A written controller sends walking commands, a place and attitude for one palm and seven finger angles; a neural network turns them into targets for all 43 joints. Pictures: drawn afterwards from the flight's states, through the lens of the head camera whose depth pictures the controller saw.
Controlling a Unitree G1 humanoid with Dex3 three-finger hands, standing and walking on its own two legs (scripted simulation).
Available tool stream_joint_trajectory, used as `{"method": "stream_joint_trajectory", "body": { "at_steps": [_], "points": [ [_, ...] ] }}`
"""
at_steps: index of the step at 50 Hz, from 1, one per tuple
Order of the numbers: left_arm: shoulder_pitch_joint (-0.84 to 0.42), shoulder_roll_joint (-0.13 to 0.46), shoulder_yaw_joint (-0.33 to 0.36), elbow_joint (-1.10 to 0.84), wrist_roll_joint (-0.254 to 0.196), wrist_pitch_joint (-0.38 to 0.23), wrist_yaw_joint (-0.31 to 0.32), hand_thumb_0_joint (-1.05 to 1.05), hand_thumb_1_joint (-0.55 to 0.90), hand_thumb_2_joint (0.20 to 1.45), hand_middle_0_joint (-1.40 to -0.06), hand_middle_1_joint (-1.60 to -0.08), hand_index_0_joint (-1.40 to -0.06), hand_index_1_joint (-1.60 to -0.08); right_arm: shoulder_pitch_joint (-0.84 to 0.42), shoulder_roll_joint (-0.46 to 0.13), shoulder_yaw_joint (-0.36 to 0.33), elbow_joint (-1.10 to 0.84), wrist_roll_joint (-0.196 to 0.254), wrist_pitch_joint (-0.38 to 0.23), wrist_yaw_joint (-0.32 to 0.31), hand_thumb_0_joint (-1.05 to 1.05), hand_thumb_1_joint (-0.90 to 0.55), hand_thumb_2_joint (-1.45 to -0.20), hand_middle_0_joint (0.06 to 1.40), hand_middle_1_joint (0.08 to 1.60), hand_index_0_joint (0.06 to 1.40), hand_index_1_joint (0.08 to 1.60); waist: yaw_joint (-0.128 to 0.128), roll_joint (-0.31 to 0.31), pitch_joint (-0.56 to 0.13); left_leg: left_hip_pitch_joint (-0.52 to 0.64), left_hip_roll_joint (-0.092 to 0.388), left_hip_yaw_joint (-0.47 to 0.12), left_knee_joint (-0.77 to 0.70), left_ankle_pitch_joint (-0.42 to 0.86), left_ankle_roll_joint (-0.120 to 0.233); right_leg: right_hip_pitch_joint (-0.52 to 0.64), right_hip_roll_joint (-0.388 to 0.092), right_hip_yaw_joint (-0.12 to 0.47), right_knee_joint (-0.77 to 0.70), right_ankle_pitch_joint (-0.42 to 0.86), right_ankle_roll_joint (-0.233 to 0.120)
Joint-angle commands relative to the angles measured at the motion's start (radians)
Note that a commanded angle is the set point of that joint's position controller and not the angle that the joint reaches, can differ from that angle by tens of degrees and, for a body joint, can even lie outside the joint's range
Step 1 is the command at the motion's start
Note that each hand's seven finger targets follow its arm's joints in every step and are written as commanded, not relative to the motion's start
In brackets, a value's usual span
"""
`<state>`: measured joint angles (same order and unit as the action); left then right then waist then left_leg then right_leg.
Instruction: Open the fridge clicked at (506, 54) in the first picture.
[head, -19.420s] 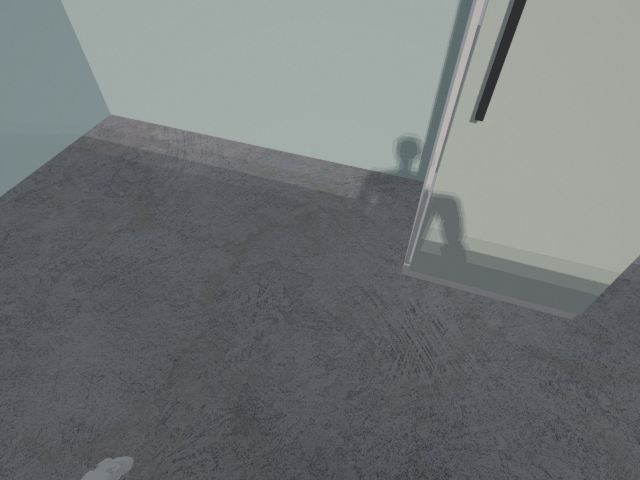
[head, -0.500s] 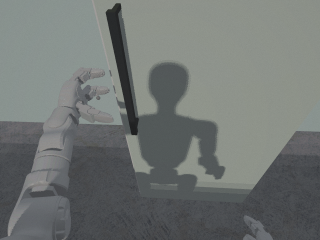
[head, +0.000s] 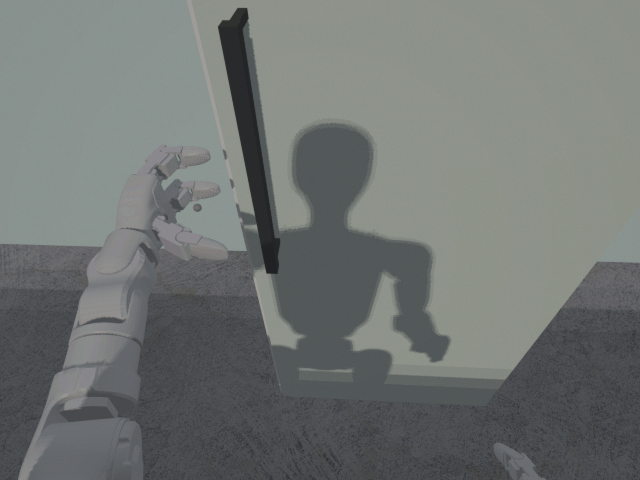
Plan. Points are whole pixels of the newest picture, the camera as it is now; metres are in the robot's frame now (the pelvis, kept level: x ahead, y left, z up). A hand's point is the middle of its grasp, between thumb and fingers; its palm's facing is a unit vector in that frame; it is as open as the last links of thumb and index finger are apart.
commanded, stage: move the hooked fingers beside the handle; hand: left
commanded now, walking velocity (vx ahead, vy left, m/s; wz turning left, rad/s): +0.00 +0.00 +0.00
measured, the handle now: (259, 168) +0.45 +0.10 +0.18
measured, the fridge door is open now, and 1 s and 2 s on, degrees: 0 0 0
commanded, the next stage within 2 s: feel for the door with the fingertips in 0.56 s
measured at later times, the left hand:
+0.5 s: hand (201, 206) +0.39 +0.16 +0.17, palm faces +0.01 -1.00 -0.01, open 14.0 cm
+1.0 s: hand (222, 206) +0.39 +0.14 +0.17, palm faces -0.03 -1.00 +0.01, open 14.0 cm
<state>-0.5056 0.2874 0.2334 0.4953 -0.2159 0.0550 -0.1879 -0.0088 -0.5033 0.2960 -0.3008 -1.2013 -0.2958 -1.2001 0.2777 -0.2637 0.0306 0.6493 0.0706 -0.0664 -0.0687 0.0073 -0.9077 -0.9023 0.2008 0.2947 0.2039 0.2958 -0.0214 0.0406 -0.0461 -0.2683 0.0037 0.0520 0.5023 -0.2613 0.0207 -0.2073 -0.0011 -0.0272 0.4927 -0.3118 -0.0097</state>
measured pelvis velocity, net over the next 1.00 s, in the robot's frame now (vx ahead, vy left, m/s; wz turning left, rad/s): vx -0.01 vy -0.01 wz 0.01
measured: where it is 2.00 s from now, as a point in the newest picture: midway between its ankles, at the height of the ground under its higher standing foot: outside the picture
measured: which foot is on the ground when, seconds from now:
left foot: down 0.00-1.00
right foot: down 0.00-1.00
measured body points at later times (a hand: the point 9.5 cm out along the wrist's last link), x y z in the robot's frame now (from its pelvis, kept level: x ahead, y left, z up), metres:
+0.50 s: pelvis -0.01 -0.01 +0.00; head -0.01 -0.02 +0.45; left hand +0.38 +0.21 +0.17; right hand +0.14 -0.24 -0.10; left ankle +0.00 +0.11 -0.74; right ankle -0.03 -0.11 -0.74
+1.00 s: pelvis -0.01 -0.01 +0.00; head +0.00 -0.02 +0.45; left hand +0.39 +0.19 +0.17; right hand +0.13 -0.26 -0.10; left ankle +0.00 +0.11 -0.74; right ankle -0.03 -0.11 -0.74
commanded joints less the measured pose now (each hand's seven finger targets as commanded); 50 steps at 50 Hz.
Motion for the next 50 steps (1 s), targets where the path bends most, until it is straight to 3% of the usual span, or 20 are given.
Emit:
{"method": "stream_joint_trajectory", "body": {
  "at_steps": [1,5,9,10,15,18,19,21,24,26,27,29,30,32,35,43,45,46,47,50],
  "points": [
    [-0.423,0.269,0.093,-0.277,0.003,-0.076,0.019,0.0,-0.5,0.3,-0.3,-1.2,-0.3,-1.2,-0.087,-0.118,-0.041,-0.146,0.002,-0.043,-0.013,0.0,-0.9,-0.9,0.2,0.3,0.2,0.3,0.016,-0.03,-0.262,0.204,0.005,-0.05,-0.03,0.335,0.025,0.023,0.011,-0.005,-0.048,0.41,-0.012],
    [-0.415,0.201,0.031,-0.271,0.004,-0.039,0.01,0.0,-0.5,0.3,-0.3,-1.2,-0.3,-1.2,-0.101,-0.112,-0.037,-0.15,0.006,-0.038,-0.014,0.0,-0.9,-0.9,0.2,0.3,0.2,0.3,0.002,0.023,-0.226,0.217,0.004,-0.051,-0.028,0.317,0.022,-0.01,0.01,-0.007,-0.059,0.385,-0.014],
    [-0.439,0.142,-0.023,-0.281,-0.019,-0.022,-0.012,0.0,-0.5,0.3,-0.3,-1.2,-0.3,-1.2,-0.107,-0.117,-0.037,-0.148,0.009,-0.039,-0.021,0.0,-0.9,-0.9,0.2,0.3,0.2,0.3,-0.015,-0.031,-0.229,0.228,0.007,-0.061,-0.027,0.289,0.022,-0.026,0.013,-0.015,-0.065,0.354,-0.013],
    [-0.421,0.157,0.0,-0.272,-0.025,-0.018,-0.01,0.0,-0.5,0.3,-0.3,-1.2,-0.3,-1.2,-0.109,-0.116,-0.038,-0.15,0.009,-0.041,-0.022,0.0,-0.9,-0.9,0.2,0.3,0.2,0.3,-0.009,-0.048,-0.239,0.228,0.004,-0.065,-0.027,0.287,0.024,-0.024,0.014,-0.013,-0.066,0.358,-0.012],
    [-0.512,0.136,-0.031,-0.286,-0.012,-0.03,0.017,0.0,-0.5,0.3,-0.3,-1.2,-0.3,-1.2,-0.114,-0.111,-0.034,-0.135,0.006,-0.044,-0.022,0.0,-0.9,-0.9,0.2,0.3,0.2,0.3,-0.019,-0.027,-0.24,0.238,0.003,-0.075,-0.029,0.249,0.021,-0.057,0.013,-0.013,-0.068,0.298,-0.013],
    [-0.494,0.193,0.028,-0.257,-0.003,-0.035,0.041,0.0,-0.5,0.3,-0.3,-1.2,-0.3,-1.2,-0.11,-0.111,-0.03,-0.135,0.0,-0.04,-0.019,0.0,-0.9,-0.9,0.2,0.3,0.2,0.3,-0.001,-0.057,-0.267,0.217,-0.002,-0.073,-0.032,0.254,0.02,-0.019,0.011,-0.012,-0.061,0.312,-0.013],
    [-0.452,0.242,0.07,-0.213,0.005,-0.034,0.048,0.0,-0.5,0.3,-0.3,-1.2,-0.3,-1.2,-0.109,-0.116,-0.031,-0.127,-0.001,-0.032,-0.02,0.0,-0.9,-0.9,0.2,0.3,0.2,0.3,0.01,-0.076,-0.248,0.192,0.001,-0.066,-0.033,0.24,0.022,-0.013,0.011,-0.007,-0.068,0.299,-0.01],
    [-0.511,0.226,0.045,-0.208,0.009,-0.039,0.05,0.0,-0.5,0.3,-0.3,-1.2,-0.3,-1.2,-0.108,-0.111,-0.027,-0.129,0.001,-0.027,-0.021,0.0,-0.9,-0.9,0.2,0.3,0.2,0.3,-0.004,-0.068,-0.234,0.182,-0.002,-0.064,-0.039,0.224,0.024,-0.015,0.009,-0.004,-0.07,0.294,-0.009],
    [-0.456,0.269,0.083,-0.18,0.017,-0.048,0.044,0.0,-0.5,0.3,-0.3,-1.2,-0.3,-1.2,-0.105,-0.116,-0.028,-0.139,-0.002,-0.022,-0.019,0.0,-0.9,-0.9,0.2,0.3,0.2,0.3,0.015,-0.052,-0.253,0.174,-0.001,-0.056,-0.038,0.243,0.025,0.018,0.006,0.001,-0.067,0.321,-0.01],
    [-0.478,0.258,0.068,-0.198,0.012,-0.056,0.03,0.0,-0.5,0.3,-0.3,-1.2,-0.3,-1.2,-0.105,-0.113,-0.027,-0.149,0.002,-0.023,-0.019,0.0,-0.9,-0.9,0.2,0.3,0.2,0.3,0.007,-0.03,-0.257,0.176,-0.004,-0.053,-0.039,0.25,0.024,0.027,0.006,0.003,-0.065,0.344,-0.011],
    [-0.48,0.22,0.036,-0.197,0.009,-0.058,0.019,0.0,-0.5,0.3,-0.3,-1.2,-0.3,-1.2,-0.108,-0.11,-0.027,-0.152,0.004,-0.025,-0.019,0.0,-0.9,-0.9,0.2,0.3,0.2,0.3,0.002,-0.002,-0.261,0.187,-0.005,-0.051,-0.034,0.252,0.024,0.016,0.007,0.003,-0.063,0.347,-0.012],
    [-0.466,0.198,0.022,-0.209,-0.002,-0.067,0.005,0.0,-0.5,0.3,-0.3,-1.2,-0.3,-1.2,-0.101,-0.114,-0.033,-0.153,0.004,-0.03,-0.017,0.0,-0.9,-0.9,0.2,0.3,0.2,0.3,0.0,-0.007,-0.265,0.207,-0.002,-0.054,-0.027,0.277,0.026,0.011,0.01,-0.002,-0.065,0.363,-0.013],
    [-0.443,0.202,0.029,-0.198,-0.011,-0.064,-0.003,0.0,-0.5,0.3,-0.3,-1.2,-0.3,-1.2,-0.098,-0.116,-0.035,-0.151,0.006,-0.031,-0.018,0.0,-0.9,-0.9,0.2,0.3,0.2,0.3,0.0,-0.047,-0.26,0.198,-0.003,-0.055,-0.028,0.272,0.028,0.016,0.012,-0.003,-0.066,0.371,-0.011],
    [-0.448,0.24,0.061,-0.195,-0.021,-0.059,-0.014,0.0,-0.5,0.3,-0.3,-1.2,-0.3,-1.2,-0.089,-0.123,-0.037,-0.146,0.006,-0.032,-0.022,0.0,-0.9,-0.9,0.2,0.3,0.2,0.3,0.0,-0.064,-0.262,0.184,-0.005,-0.053,-0.031,0.257,0.029,0.021,0.012,0.001,-0.068,0.372,-0.007],
    [-0.438,0.189,0.022,-0.207,-0.029,-0.052,-0.019,0.0,-0.5,0.3,-0.3,-1.2,-0.3,-1.2,-0.096,-0.12,-0.039,-0.144,0.009,-0.037,-0.022,0.0,-0.9,-0.9,0.2,0.3,0.2,0.3,-0.005,-0.072,-0.23,0.18,-0.006,-0.047,-0.032,0.242,0.033,0.001,0.011,0.001,-0.077,0.36,-0.003],
    [-0.53,0.168,-0.007,-0.283,-0.007,-0.062,0.034,0.0,-0.5,0.3,-0.3,-1.2,-0.3,-1.2,-0.096,-0.111,-0.039,-0.131,0.006,-0.046,-0.018,0.0,-0.9,-0.9,0.2,0.3,0.2,0.3,-0.015,-0.007,-0.256,0.213,-0.007,-0.059,-0.03,0.23,0.026,-0.028,0.014,-0.001,-0.073,0.303,-0.008],
    [-0.493,0.166,0.008,-0.26,-0.006,-0.064,0.052,0.0,-0.5,0.3,-0.3,-1.2,-0.3,-1.2,-0.095,-0.11,-0.04,-0.128,0.002,-0.046,-0.015,0.0,-0.9,-0.9,0.2,0.3,0.2,0.3,-0.006,-0.049,-0.256,0.206,-0.004,-0.059,-0.03,0.245,0.029,-0.015,0.015,-0.002,-0.074,0.32,-0.006],
    [-0.488,0.171,0.01,-0.261,-0.002,-0.063,0.057,0.0,-0.5,0.3,-0.3,-1.2,-0.3,-1.2,-0.097,-0.111,-0.039,-0.129,0.002,-0.044,-0.014,0.0,-0.9,-0.9,0.2,0.3,0.2,0.3,-0.002,-0.048,-0.271,0.204,-0.006,-0.056,-0.031,0.249,0.028,-0.004,0.015,0.0,-0.07,0.329,-0.006],
    [-0.507,0.131,-0.024,-0.258,-0.001,-0.062,0.06,0.0,-0.5,0.3,-0.3,-1.2,-0.3,-1.2,-0.103,-0.105,-0.037,-0.129,0.003,-0.045,-0.013,0.0,-0.9,-0.9,0.2,0.3,0.2,0.3,-0.009,-0.031,-0.261,0.209,-0.005,-0.053,-0.03,0.246,0.025,-0.016,0.014,-0.003,-0.067,0.327,-0.006],
    [-0.447,0.149,0.009,-0.225,0.008,-0.051,0.077,0.0,-0.5,0.3,-0.3,-1.2,-0.3,-1.2,-0.101,-0.107,-0.04,-0.132,0.0,-0.039,-0.008,0.0,-0.9,-0.9,0.2,0.3,0.2,0.3,0.011,-0.059,-0.274,0.197,-0.004,-0.05,-0.03,0.269,0.026,0.01,0.014,-0.003,-0.062,0.355,-0.006]
  ]
}}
